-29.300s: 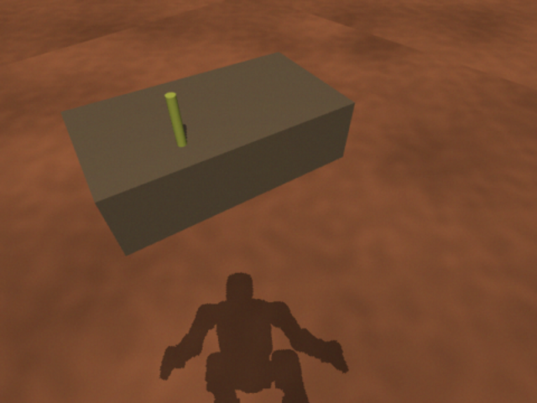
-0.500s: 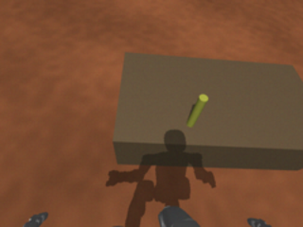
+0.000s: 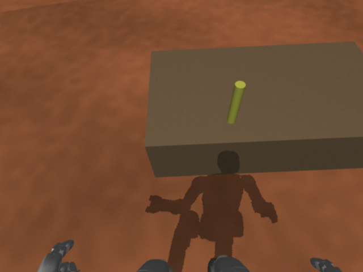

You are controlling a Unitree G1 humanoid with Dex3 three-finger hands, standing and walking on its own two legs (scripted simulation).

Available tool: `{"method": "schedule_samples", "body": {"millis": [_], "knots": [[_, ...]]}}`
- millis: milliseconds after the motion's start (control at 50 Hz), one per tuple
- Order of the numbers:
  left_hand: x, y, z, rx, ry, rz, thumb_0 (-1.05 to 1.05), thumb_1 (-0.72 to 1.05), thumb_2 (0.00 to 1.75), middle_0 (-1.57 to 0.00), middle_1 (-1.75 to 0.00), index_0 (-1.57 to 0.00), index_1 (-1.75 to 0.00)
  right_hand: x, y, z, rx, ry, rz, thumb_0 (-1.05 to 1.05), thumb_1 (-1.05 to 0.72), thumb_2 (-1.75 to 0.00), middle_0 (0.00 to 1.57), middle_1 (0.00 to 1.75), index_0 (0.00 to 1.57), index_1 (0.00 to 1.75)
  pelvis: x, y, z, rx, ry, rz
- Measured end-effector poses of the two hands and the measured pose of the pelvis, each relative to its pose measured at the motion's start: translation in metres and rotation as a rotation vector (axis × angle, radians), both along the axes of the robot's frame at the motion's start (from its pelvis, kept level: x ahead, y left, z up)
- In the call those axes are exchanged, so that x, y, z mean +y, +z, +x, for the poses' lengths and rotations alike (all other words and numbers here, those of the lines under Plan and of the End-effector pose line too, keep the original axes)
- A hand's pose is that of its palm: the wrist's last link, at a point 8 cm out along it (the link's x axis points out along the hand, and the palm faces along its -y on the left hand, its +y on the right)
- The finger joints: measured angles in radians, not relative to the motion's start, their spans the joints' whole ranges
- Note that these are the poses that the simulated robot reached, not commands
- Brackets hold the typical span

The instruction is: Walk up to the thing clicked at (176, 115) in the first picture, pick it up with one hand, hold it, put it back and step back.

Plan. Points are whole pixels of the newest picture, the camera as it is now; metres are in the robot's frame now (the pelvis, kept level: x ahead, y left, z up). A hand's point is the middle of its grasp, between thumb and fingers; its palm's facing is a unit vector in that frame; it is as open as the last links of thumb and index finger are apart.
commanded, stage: step back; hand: right
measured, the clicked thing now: (235, 104) +0.76 -0.23 -0.29
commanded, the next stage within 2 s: none
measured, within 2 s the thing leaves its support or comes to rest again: neither
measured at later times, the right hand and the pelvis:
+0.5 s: hand out of the picture -0.04 -0.27 -0.13, palm faces +0.02 +0.89 -0.45, open 7.4 cm; pelvis -0.17 +0.01 -0.01, yaw -6 degrees
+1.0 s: hand out of the picture -0.27 -0.28 -0.14, palm faces -0.09 +0.89 -0.44, open 7.4 cm; pelvis -0.32 -0.01 +0.00, yaw +2 degrees
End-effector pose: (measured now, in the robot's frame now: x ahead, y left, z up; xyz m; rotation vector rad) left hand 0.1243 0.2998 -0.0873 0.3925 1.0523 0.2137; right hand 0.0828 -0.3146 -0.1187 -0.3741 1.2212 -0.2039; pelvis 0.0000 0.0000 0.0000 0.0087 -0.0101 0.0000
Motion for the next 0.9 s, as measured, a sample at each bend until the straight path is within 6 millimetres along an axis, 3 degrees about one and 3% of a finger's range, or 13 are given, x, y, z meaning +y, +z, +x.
{"method": "schedule_samples", "body": {"millis": [120,220,340,440,520,580,660,780,900], "knots": [[0.02,-0.026,-0.025,-0.043,0.004,-0.046,0.0,0.9,0.89,-0.21,-0.3,-0.2,-0.3,0.016,0.006,-0.05,0.017,0.015,-0.051,0.0,-0.91,-0.9,0.2,0.3,0.2,0.3,0.016,-0.013,-0.043,-0.047,0.012,0.027],[0.024,-0.029,-0.069,0.031,0.032,-0.086,0.0,0.91,0.89,-0.21,-0.3,-0.2,-0.3,0.026,0.031,-0.085,0.003,0.01,-0.064,0.0,-0.9,-0.9,0.2,0.3,0.21,0.3,0.022,0.002,-0.067,-0.034,0.013,-0.04],[0.032,-0.033,-0.131,0.105,0.041,-0.077,0.0,0.91,0.89,-0.21,-0.3,-0.2,-0.3,0.022,0.046,-0.1,-0.064,0.01,-0.088,0.0,-0.9,-0.9,0.21,0.3,0.21,0.3,0.021,0.007,-0.104,-0.011,-0.034,-0.043],[0.027,-0.04,-0.18,0.182,0.012,-0.049,0.0,0.91,0.9,-0.2,-0.3,-0.2,-0.3,0.012,0.041,-0.118,-0.142,0.009,-0.084,0.0,-0.9,-0.9,0.21,0.3,0.21,0.3,0.013,-0.001,-0.143,-0.024,-0.08,-0.031],[0.015,-0.041,-0.214,0.19,-0.012,-0.031,0.0,0.91,0.9,-0.2,-0.3,-0.2,-0.3,-0.005,0.025,-0.143,-0.184,0.004,-0.063,0.0,-0.9,-0.9,0.21,0.3,0.21,0.3,0.002,-0.013,-0.178,-0.033,-0.113,-0.019],[0.003,-0.031,-0.246,0.182,0.002,-0.028,0.0,0.91,0.89,-0.2,-0.3,-0.2,-0.3,-0.016,0.013,-0.17,-0.18,-0.021,-0.042,0.0,-0.9,-0.9,0.2,0.3,0.21,0.3,-0.006,-0.014,-0.202,-0.053,-0.083,-0.051],[-0.003,-0.013,-0.281,0.174,0.026,-0.014,0.0,0.91,0.89,-0.21,-0.3,-0.2,-0.3,-0.019,0.013,-0.214,-0.118,-0.045,-0.011,0.0,-0.9,-0.9,0.2,0.3,0.2,0.3,-0.012,-0.002,-0.221,-0.037,-0.091,0.026],[0.001,-0.003,-0.289,0.101,0.024,0.014,0.0,0.9,0.89,-0.21,-0.3,-0.2,-0.3,-0.021,0.007,-0.283,-0.002,-0.035,-0.027,0.0,-0.9,-0.9,0.2,0.3,0.2,0.3,-0.011,0.0,-0.255,0.002,-0.032,0.012],[0.008,-0.028,-0.293,-0.009,0.026,-0.021,0.0,0.91,0.89,-0.21,-0.3,-0.2,-0.3,-0.003,0.003,-0.336,0.081,0.009,-0.052,0.0,-0.91,-0.9,0.2,0.3,0.2,0.3,-0.009,-0.014,-0.299,-0.026,0.019,0.042]]}}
